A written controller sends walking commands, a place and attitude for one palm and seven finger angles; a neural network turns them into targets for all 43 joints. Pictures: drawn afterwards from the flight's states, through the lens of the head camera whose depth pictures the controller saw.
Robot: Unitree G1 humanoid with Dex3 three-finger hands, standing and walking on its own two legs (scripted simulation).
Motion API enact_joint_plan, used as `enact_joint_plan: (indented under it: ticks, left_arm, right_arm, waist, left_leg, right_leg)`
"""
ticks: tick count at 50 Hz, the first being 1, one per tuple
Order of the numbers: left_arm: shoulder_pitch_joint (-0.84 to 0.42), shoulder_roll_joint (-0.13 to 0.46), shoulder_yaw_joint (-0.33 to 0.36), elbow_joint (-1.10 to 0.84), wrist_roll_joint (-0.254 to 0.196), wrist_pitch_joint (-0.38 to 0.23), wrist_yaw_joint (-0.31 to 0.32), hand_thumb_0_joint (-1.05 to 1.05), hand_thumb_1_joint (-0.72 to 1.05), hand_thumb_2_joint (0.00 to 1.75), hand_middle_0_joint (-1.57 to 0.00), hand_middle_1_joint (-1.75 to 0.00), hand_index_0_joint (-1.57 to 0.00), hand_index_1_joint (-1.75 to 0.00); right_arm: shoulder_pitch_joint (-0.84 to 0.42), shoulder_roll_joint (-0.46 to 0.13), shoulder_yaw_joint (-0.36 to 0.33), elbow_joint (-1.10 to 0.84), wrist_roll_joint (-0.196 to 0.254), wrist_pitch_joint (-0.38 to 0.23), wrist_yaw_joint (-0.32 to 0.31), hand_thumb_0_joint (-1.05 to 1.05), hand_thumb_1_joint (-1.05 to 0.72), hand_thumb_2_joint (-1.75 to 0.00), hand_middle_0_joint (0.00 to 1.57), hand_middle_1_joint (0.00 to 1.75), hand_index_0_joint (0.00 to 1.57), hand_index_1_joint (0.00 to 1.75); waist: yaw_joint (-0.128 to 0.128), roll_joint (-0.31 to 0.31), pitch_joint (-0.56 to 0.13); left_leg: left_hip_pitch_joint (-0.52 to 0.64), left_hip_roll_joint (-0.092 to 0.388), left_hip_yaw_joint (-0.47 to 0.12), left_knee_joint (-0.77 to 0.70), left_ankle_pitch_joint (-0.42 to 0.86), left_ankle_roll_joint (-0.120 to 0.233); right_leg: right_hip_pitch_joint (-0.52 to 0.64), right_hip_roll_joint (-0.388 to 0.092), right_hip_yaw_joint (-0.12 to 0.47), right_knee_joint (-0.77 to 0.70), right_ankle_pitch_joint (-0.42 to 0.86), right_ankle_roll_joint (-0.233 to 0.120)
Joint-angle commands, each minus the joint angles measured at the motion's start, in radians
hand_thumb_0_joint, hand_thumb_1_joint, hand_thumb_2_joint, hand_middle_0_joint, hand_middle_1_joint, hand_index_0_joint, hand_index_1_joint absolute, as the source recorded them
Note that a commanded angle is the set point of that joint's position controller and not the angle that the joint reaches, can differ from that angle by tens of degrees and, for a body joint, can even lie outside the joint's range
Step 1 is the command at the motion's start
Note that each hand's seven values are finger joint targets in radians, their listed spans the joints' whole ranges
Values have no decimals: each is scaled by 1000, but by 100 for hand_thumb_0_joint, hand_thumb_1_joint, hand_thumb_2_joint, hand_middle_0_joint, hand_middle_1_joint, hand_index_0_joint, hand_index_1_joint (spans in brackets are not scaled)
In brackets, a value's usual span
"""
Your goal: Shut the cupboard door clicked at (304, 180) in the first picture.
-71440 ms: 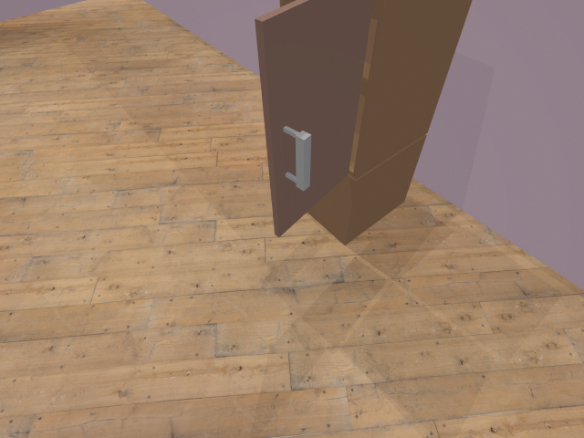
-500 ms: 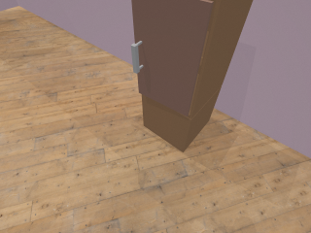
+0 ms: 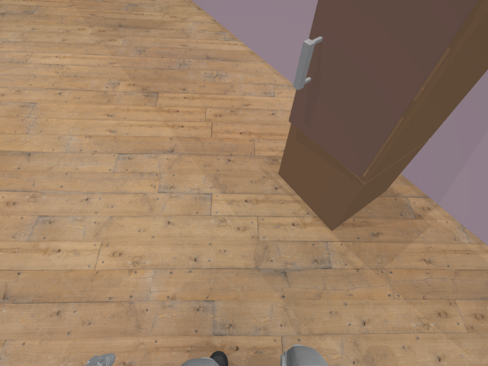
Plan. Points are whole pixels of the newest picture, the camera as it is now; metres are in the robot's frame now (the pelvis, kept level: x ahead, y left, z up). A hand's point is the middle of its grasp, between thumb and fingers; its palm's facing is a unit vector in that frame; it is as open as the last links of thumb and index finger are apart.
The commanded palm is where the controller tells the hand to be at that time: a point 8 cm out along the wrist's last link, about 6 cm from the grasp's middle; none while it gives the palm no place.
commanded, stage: walk to a spot facing it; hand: left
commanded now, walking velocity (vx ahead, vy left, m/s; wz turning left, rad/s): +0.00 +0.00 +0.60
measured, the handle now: (308, 63) +0.93 -0.17 -0.06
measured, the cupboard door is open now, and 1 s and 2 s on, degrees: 5 5 5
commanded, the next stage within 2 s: turn to face it in 1.72 s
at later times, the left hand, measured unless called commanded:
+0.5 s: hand out of the picture -0.02 +0.16 -0.16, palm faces +0.33 -0.90 -0.29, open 7.4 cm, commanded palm none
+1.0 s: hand out of the picture +0.04 +0.25 -0.15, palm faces +0.53 -0.81 -0.26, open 7.4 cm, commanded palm none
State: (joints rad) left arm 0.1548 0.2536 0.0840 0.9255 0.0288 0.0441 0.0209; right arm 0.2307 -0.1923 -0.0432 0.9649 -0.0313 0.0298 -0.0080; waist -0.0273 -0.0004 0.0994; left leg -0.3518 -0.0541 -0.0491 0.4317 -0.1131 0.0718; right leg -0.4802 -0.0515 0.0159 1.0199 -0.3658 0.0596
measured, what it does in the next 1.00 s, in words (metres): steps on the spot, turning left: right foot, then left foot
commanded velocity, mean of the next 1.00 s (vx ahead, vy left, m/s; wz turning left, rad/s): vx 0.17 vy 0.00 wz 0.57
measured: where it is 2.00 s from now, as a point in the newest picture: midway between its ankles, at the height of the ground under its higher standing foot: (176, 306)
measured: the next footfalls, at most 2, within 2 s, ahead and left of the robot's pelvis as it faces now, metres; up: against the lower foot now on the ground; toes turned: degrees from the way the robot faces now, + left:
right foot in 0.24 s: +0.02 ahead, -0.16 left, +0.00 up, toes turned +10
left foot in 0.62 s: -0.04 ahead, +0.10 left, +0.00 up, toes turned +30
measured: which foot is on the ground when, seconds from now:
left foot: down 0.00-0.22, up 0.24-0.60, down 0.62-1.00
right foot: up 0.00-0.22, down 0.24-0.62, up 0.64-1.00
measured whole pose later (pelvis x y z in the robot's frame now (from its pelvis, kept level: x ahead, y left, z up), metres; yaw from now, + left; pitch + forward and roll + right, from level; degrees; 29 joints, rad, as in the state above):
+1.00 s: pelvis +0.06 +0.01 +0.00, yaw +34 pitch +1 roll +2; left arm 0.15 0.24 0.08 0.87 0.03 0.01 -0.03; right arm 0.33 -0.20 -0.04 0.98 -0.04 -0.01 0.00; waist -0.04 0.00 0.07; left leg -0.10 -0.04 -0.07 0.40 -0.32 0.00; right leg -0.50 -0.09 -0.03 0.74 -0.26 0.07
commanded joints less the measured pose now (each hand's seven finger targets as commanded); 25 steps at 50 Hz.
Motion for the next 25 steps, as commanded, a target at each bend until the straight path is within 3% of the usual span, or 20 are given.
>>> enact_joint_plan:
  ticks: [1,5,8,9,10,11,12,13,14,16,17,20,23,25]
  left_arm:
    - [17,65,14,-78,-4,-17,2,0,90,90,-20,-30,-20,-30]
    - [29,65,10,-88,-9,-14,5,0,90,90,-20,-30,-20,-30]
    - [132,84,16,-62,-13,-12,7,0,90,90,-20,-30,-20,-30]
    - [188,93,24,-49,-14,-14,9,0,90,90,-20,-30,-20,-30]
    - [221,137,34,-53,-6,-20,14,0,90,90,-20,-30,-20,-30]
    - [195,231,51,-80,15,-29,20,0,90,90,-20,-30,-20,-30]
    - [53,212,26,-109,5,-22,26,0,90,90,-20,-30,-20,-30]
    - [-59,174,18,-145,-1,-21,30,0,90,90,-20,-30,-20,-30]
    - [-88,135,18,-150,-4,-35,27,0,90,90,-20,-30,-20,-30]
    - [-57,94,3,-132,-6,-51,21,0,90,90,-20,-30,-20,-30]
    - [-22,99,5,-122,-5,-56,21,0,90,90,-20,-30,-20,-30]
    - [83,127,19,-93,-2,-58,25,0,90,90,-20,-30,-20,-30]
    - [162,150,30,-66,2,-54,21,0,90,90,-20,-30,-20,-30]
    - [180,172,37,-63,6,-49,19,0,90,90,-20,-30,-20,-30]
  right_arm:
    - [48,-217,-62,-48,2,-2,-10,0,-90,-90,20,30,20,30]
    - [24,-233,-75,-65,-3,10,-6,0,-90,-90,20,30,20,30]
    - [-27,-233,-84,-88,-2,19,-2,0,-90,-90,20,30,20,30]
    - [-53,-220,-85,-99,2,23,0,0,-90,-90,20,30,20,30]
    - [-55,-182,-84,-106,11,28,5,0,-90,-90,20,30,20,30]
    - [-27,-107,-79,-116,21,24,5,0,-90,-90,20,30,20,30]
    - [-27,-158,-89,-110,3,23,7,0,-90,-90,20,30,20,30]
    - [13,-158,-88,-108,0,30,16,0,-90,-90,20,30,20,30]
    - [43,-130,-84,-88,-5,36,21,0,-90,-90,20,30,20,30]
    - [23,-137,-75,-87,5,31,33,0,-90,-90,20,30,20,30]
    - [3,-128,-71,-99,10,29,35,0,-90,-90,20,30,20,30]
    - [-68,-111,-55,-123,14,27,35,0,-90,-90,20,30,20,30]
    - [-138,-97,-41,-141,16,22,35,0,-90,-90,20,30,20,30]
    - [-151,-90,-37,-146,18,19,35,0,-90,-90,20,30,20,30]
  waist:
    - [-9,156,-154]
    - [-3,186,-157]
    - [39,190,-168]
    - [67,154,-179]
    - [81,47,-172]
    - [80,-276,-155]
    - [30,-226,-60]
    - [-28,-120,-43]
    - [-51,-124,-67]
    - [-45,-161,-42]
    - [-30,-171,-51]
    - [23,-171,-105]
    - [69,-214,-107]
    - [78,-252,-100]
  left_leg:
    - [180,250,-358,-170,-106,79]
    - [115,228,-423,-171,-178,77]
    - [3,169,-413,-172,-223,34]
    - [-81,134,-380,-154,-275,-4]
    - [-203,55,-291,-19,-357,-59]
    - [-358,-93,-89,352,-423,-133]
    - [-319,-50,-76,629,-434,-118]
    - [-248,-20,-83,735,-385,-111]
    - [-242,3,-61,796,-321,-117]
    - [-262,41,-12,814,-253,-132]
    - [-257,43,8,784,-252,-137]
    - [-252,59,54,626,-294,-149]
    - [-202,60,105,453,-344,-141]
    - [-149,57,130,362,-349,-129]
  right_leg:
    - [-45,14,2,-66,-15,3]
    - [60,48,-1,-225,-55,-12]
    - [259,89,-25,-429,-22,-35]
    - [383,88,-42,-550,39,-44]
    - [481,-21,59,-706,-18,-81]
    - [475,-324,439,-877,-231,-199]
    - [227,-437,438,-892,-204,-233]
    - [121,-404,322,-869,-98,-240]
    - [167,-305,239,-812,8,-216]
    - [241,-230,67,-713,330,-193]
    - [279,-227,29,-687,432,-189]
    - [445,-255,-14,-617,645,-191]
    - [508,-273,-46,-572,770,-185]
    - [495,-287,-59,-547,799,-180]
